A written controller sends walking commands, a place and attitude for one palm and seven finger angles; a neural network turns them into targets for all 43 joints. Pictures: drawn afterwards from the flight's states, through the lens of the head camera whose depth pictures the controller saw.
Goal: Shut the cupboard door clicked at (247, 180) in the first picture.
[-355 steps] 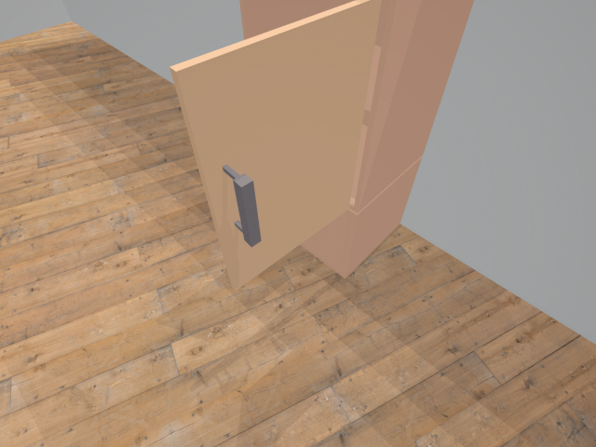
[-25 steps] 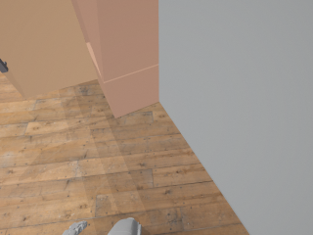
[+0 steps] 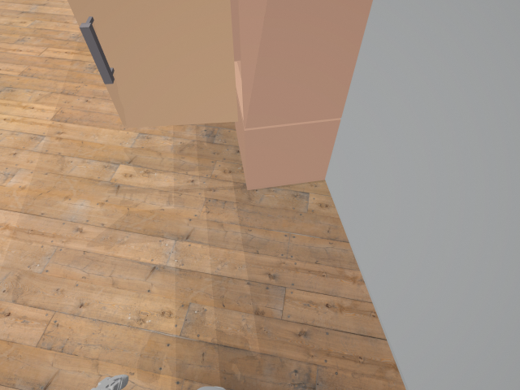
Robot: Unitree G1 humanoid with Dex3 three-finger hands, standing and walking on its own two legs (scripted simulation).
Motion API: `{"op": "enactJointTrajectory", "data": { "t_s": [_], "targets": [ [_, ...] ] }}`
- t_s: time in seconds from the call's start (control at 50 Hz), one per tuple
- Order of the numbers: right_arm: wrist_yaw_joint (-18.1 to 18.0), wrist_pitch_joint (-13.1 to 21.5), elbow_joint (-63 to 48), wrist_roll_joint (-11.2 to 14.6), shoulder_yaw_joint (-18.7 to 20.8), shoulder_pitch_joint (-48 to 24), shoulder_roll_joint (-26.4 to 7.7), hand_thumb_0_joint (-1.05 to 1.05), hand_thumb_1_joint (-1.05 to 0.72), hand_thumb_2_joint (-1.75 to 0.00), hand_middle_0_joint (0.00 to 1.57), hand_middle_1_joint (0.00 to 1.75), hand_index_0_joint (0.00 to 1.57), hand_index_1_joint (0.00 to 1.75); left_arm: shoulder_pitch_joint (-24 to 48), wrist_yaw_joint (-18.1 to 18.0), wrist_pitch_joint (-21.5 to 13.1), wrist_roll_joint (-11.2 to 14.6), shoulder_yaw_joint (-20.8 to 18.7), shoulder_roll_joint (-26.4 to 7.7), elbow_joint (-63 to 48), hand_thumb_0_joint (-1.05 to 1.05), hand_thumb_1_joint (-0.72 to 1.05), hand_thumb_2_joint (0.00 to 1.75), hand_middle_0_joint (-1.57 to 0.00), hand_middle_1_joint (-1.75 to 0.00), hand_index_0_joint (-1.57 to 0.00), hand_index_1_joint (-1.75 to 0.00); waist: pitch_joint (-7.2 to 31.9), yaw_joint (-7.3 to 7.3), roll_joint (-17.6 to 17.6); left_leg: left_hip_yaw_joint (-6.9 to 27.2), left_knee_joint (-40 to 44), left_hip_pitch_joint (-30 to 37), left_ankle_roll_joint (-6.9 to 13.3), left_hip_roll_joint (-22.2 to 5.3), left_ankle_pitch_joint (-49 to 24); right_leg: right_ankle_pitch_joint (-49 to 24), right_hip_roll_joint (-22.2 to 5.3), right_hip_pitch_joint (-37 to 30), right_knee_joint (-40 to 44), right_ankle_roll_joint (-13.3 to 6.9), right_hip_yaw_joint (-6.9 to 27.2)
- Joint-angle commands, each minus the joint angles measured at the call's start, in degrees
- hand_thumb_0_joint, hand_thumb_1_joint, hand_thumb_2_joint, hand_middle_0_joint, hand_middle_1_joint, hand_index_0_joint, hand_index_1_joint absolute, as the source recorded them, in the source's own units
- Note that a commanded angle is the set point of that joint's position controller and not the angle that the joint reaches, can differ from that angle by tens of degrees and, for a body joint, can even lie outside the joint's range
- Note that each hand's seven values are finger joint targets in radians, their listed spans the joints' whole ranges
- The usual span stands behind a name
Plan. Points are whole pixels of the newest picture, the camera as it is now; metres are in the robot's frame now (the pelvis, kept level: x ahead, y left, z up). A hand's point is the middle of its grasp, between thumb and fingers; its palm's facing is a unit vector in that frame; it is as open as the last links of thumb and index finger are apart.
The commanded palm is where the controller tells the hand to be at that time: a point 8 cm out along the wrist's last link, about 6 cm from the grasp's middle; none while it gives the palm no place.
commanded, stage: turn to face it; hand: left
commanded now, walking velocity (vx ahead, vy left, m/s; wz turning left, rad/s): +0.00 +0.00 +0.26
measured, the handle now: (100, 51) +0.96 +0.53 -0.02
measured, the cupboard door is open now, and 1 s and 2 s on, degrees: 85 85 85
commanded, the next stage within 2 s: take the last steps up to it in 0.10 s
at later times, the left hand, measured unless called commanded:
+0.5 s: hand out of the picture +0.02 +0.21 -0.18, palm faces +0.22 -0.96 -0.19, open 7.4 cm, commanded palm none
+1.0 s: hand (139, 383) +0.14 +0.22 -0.15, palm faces +0.32 -0.92 -0.21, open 7.2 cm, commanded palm none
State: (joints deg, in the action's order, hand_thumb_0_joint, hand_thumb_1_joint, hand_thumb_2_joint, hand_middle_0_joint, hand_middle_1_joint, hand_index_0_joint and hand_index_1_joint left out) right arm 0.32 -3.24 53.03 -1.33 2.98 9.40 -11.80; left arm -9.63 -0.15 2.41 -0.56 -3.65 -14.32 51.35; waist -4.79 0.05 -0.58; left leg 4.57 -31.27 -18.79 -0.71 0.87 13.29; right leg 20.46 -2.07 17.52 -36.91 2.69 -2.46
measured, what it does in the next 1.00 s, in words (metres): walks ahead, turning left: right foot, then left foot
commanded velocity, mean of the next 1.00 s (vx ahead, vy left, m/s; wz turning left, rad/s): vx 0.25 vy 0.12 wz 0.16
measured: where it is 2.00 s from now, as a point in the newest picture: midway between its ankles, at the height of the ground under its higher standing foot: (212, 294)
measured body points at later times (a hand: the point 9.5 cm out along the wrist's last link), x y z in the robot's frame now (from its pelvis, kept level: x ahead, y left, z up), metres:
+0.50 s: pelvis +0.04 +0.01 +0.00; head +0.07 +0.04 +0.45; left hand +0.01 +0.27 -0.16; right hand +0.15 -0.22 -0.13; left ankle +0.00 +0.10 -0.73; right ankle +0.01 -0.11 -0.67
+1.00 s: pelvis +0.19 +0.04 +0.02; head +0.22 +0.04 +0.46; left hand +0.13 +0.27 -0.14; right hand +0.29 -0.19 -0.14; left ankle +0.20 +0.21 -0.68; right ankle +0.17 -0.09 -0.73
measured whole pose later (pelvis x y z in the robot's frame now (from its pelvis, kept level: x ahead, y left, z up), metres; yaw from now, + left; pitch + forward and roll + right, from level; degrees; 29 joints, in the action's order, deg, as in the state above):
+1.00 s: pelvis +0.19 +0.04 +0.02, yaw +15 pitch +1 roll +2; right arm 2.0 -0.7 59.3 -1.3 3.8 12.8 -11.8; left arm -17.2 0.2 -3.4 -1.3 -3.4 -9.8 60.4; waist -2.7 -1.0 1.0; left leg -3.6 -46.6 -28.9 -2.4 -5.2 13.1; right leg 15.3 -6.5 6.1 -21.2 1.4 -9.7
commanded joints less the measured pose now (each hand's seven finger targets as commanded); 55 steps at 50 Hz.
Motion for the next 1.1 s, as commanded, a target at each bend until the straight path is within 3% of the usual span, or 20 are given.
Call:
{"op": "enactJointTrajectory", "data": {
  "t_s": [0.0, 0.02, 0.08, 0.18, 0.26, 0.32, 0.36, 0.42, 0.5, 0.6, 0.66, 0.68, 0.7, 0.72, 0.74, 0.78, 0.86, 1.02, 1.06, 1.08],
  "targets": [
    [-0.1, 1.3, -6.4, 0.8, 1.9, -2.4, -5.3, 0.00, -0.90, -0.90, 0.20, 0.30, 0.20, 0.30, -7.9, -1.3, -2.8, -1.4, -2.3, -12.5, -2.0, 0.00, 0.90, 0.90, -0.20, -0.30, -0.20, -0.30, 5.7, -2.94, 16.0, -3.2, -18.3, -13.4, -0.7, 3.5, 19.6, -12.1, -23.2, -13.6, 23.0, -10.4, 23.6],
    [-0.1, 0.5, -5.6, 0.5, 2.3, -2.3, -7.5, 0.00, -0.90, -0.90, 0.20, 0.30, 0.20, 0.30, -6.6, -1.5, -3.0, -1.0, -1.8, -11.1, -2.7, 0.00, 0.90, 0.90, -0.20, -0.30, -0.20, -0.30, 5.1, -2.53, 13.0, 0.1, -28.4, -11.1, -0.3, 0.9, 20.1, -8.1, -24.2, -5.8, 23.5, -13.3, 22.5],
    [0.3, -0.1, -3.0, 0.5, 2.4, -1.2, -6.3, 0.00, -0.90, -0.90, 0.20, 0.30, 0.20, 0.30, -1.0, -1.7, -3.0, -0.8, -1.0, -6.7, -3.2, 0.00, 0.90, 0.90, -0.20, -0.30, -0.20, -0.30, 2.5, 0.61, 13.4, -1.5, -35.7, -12.0, -1.2, -1.0, 13.0, -20.7, -16.2, -5.4, 19.8, -11.1, 10.6],
    [0.2, 1.0, -1.9, 1.0, 0.7, -4.7, -2.7, 0.00, -0.90, -0.90, 0.20, 0.30, 0.20, 0.30, -8.4, -1.6, -3.6, -1.1, -1.1, -7.5, 0.4, 0.00, 0.90, 0.90, -0.20, -0.30, -0.20, -0.30, 6.3, -2.70, 10.9, -7.1, -16.7, -7.1, -2.2, 0.3, 14.5, -42.9, -15.1, -16.5, 13.8, -10.7, 5.5],
    [0.3, 2.1, -1.2, 0.7, 0.0, -4.0, -2.9, 0.00, -0.90, -0.90, 0.20, 0.30, 0.20, 0.30, -9.9, -1.2, -3.8, -0.9, -2.1, -8.9, 2.4, 0.00, 0.90, 0.90, -0.20, -0.30, -0.20, -0.30, 6.5, -3.15, 11.5, -9.0, -5.4, -3.2, -1.5, 0.3, 11.2, -32.7, -16.9, -17.7, 14.0, -9.9, 6.3],
    [0.1, 3.2, 0.9, 0.3, 0.3, 2.4, -5.4, 0.00, -0.90, -0.90, 0.20, 0.30, 0.20, 0.30, -6.1, -0.3, -3.4, -0.3, -2.3, -8.3, 2.2, 0.00, 0.90, 0.90, -0.20, -0.30, -0.20, -0.30, 5.6, 0.86, 5.8, -9.0, 8.7, 12.7, 0.7, -0.4, 3.1, -14.0, -14.5, -4.6, 8.4, -5.7, 1.7],
    [-0.7, 3.2, 2.4, -0.8, 2.5, 12.1, -14.6, 0.00, -0.90, -0.90, 0.20, 0.30, 0.20, 0.30, -1.5, 0.6, -3.0, -0.1, -1.0, -2.5, -1.9, 0.00, 0.90, 0.90, -0.20, -0.30, -0.20, -0.30, 6.0, 5.38, -17.5, 19.6, 16.7, 24.7, 13.3, -21.6, 1.1, 15.6, -2.0, 18.6, -17.2, -0.5, -7.5],
    [-1.7, 4.1, 2.2, -0.3, 1.3, 11.0, -10.1, 0.00, -0.90, -0.90, 0.20, 0.30, 0.20, 0.30, 5.2, 0.9, -3.1, -0.7, -0.8, -2.9, -2.0, 0.00, 0.90, 0.90, -0.20, -0.30, -0.20, -0.30, 1.3, 4.05, -10.2, 17.5, 18.8, 15.9, 15.1, -19.0, 5.9, 8.6, -4.8, 23.2, -29.7, -2.0, 1.7],
    [-1.7, 5.5, 2.2, 0.0, 0.4, 8.3, -8.2, 0.00, -0.90, -0.90, 0.20, 0.30, 0.20, 0.30, 0.5, 1.7, -2.9, -0.8, -0.4, -1.8, 0.9, 0.00, 0.90, 0.90, -0.20, -0.30, -0.20, -0.30, 3.0, 0.34, -6.0, 6.6, 18.6, 14.6, 12.3, -13.3, -6.2, 1.0, -4.4, 16.6, -22.6, -1.5, -0.5],
    [-1.2, 5.4, 4.3, -0.2, 0.5, 10.6, -8.2, 0.00, -0.90, -0.90, 0.20, 0.30, 0.20, 0.30, 4.1, 1.7, -3.1, -0.8, 0.2, -0.6, -0.2, 0.00, 0.90, 0.90, -0.20, -0.30, -0.20, -0.30, 0.7, 0.85, -5.9, 3.8, 18.4, 10.5, 12.1, -12.2, -4.7, -0.2, -2.4, 8.3, -6.9, -1.2, -3.6],
    [-1.1, 5.1, 5.0, -0.1, 0.5, 9.6, -8.0, 0.00, -0.90, -0.90, 0.20, 0.30, 0.20, 0.30, -0.7, 1.6, -3.6, -0.9, -0.3, -1.2, 1.1, 0.00, 0.90, 0.90, -0.20, -0.30, -0.20, -0.30, 1.5, -1.94, -4.2, 2.1, 12.8, 5.9, 10.2, -10.6, -2.6, -4.0, -0.6, -3.9, 2.6, -1.3, -5.0],
    [-1.0, 5.2, 4.8, 0.3, 0.4, 8.6, -7.6, 0.00, -0.90, -0.90, 0.20, 0.30, 0.20, 0.30, -5.5, 1.4, -4.1, -0.9, -0.9, -2.7, 2.7, 0.00, 0.90, 0.90, -0.20, -0.30, -0.20, -0.30, 2.7, -4.25, -1.7, -0.2, 6.1, 0.8, 8.1, -7.5, -0.9, -6.3, -0.9, -13.4, 7.9, -2.1, -3.8],
    [-0.6, 5.5, 4.5, 0.8, 0.3, 8.9, -5.5, 0.00, -0.90, -0.90, 0.20, 0.30, 0.20, 0.30, -12.8, 1.0, -4.7, -1.3, -2.1, -6.8, 4.6, 0.00, 0.90, 0.90, -0.20, -0.30, -0.20, -0.30, 6.1, -7.22, 6.5, -5.1, -6.1, -8.2, 5.1, -2.7, 4.7, -1.3, -9.4, -26.3, 12.9, -4.6, 5.9],
    [-0.4, 5.6, 2.4, 1.0, 0.1, 9.2, -3.3, 0.00, -0.90, -0.90, 0.20, 0.30, 0.20, 0.30, -18.9, 0.5, -5.0, -1.2, -3.4, -12.6, 6.1, 0.00, 0.90, 0.90, -0.20, -0.30, -0.20, -0.30, 8.8, -8.80, 21.1, -8.6, -22.8, -18.5, 2.2, 2.4, 21.1, 1.4, -26.0, -33.2, 22.2, -10.9, 28.1],
    [-0.4, 5.0, 1.9, 0.2, 0.8, 7.3, -7.0, 0.00, -0.90, -0.90, 0.20, 0.30, 0.20, 0.30, -18.0, 0.0, -4.9, -0.5, -3.2, -12.3, 5.5, 0.00, 0.90, 0.90, -0.20, -0.30, -0.20, -0.30, 5.8, -7.83, 16.5, -3.2, -33.0, -19.9, 1.7, -1.3, 21.6, 10.6, -29.6, -24.8, 26.9, -14.7, 34.5],
    [0.0, 4.4, 1.8, 0.0, 1.2, 2.0, -5.5, 0.00, -0.90, -0.90, 0.20, 0.30, 0.20, 0.30, -10.3, -0.9, -4.9, -0.6, -2.2, -7.0, 4.1, 0.00, 0.90, 0.90, -0.20, -0.30, -0.20, -0.30, -2.0, -4.62, 9.9, -0.2, -37.9, -22.0, 1.1, -6.2, 11.5, 11.9, -26.5, -12.4, 27.8, -13.7, 26.3],
    [1.4, 3.2, 4.0, -0.1, 0.4, 5.7, -0.8, 0.00, -0.90, -0.90, 0.20, 0.30, 0.20, 0.30, -8.1, -0.4, -6.6, -0.8, -1.1, -3.3, 4.6, 0.00, 0.90, 0.90, -0.20, -0.30, -0.20, -0.30, 1.0, -0.88, 10.0, -5.9, -26.7, -13.8, -1.5, -6.9, 1.2, -9.7, -17.5, -7.4, 27.2, -8.6, 4.3],
    [2.6, 4.8, 0.5, 0.2, 0.1, -0.1, -0.5, 0.00, -0.90, -0.90, 0.20, 0.30, 0.20, 0.30, -10.9, -0.2, -6.6, -1.2, -1.6, -6.1, 8.6, 0.00, 0.90, 0.90, -0.20, -0.30, -0.20, -0.30, 1.0, -1.95, 10.9, -11.2, -3.4, -4.2, -0.5, -3.6, -1.3, -16.8, -16.8, -10.0, 22.3, -7.7, -0.7],
    [2.1, 5.4, 2.2, 0.0, 0.4, 5.4, -2.8, 0.00, -0.90, -0.90, 0.20, 0.30, 0.20, 0.30, -9.5, -0.2, -5.9, -1.0, -1.8, -6.3, 8.6, 0.00, 0.90, 0.90, -0.20, -0.30, -0.20, -0.30, 2.8, 1.46, 7.8, -14.0, 3.3, 7.9, 0.1, -1.3, -2.9, -16.1, -14.3, -5.5, 15.5, -6.1, -3.6],
    [1.5, 5.7, 4.0, -0.3, 1.2, 12.0, -6.4, 0.00, -0.90, -0.90, 0.20, 0.30, 0.20, 0.30, -9.7, 0.1, -5.6, -1.0, -1.4, -4.8, 8.3, 0.00, 0.90, 0.90, -0.20, -0.30, -0.20, -0.30, 5.7, 4.34, 0.5, -11.3, 4.7, 18.6, 1.2, -3.1, -0.4, -14.6, -11.4, 0.2, 3.8, -5.0, -5.6]
  ]
}}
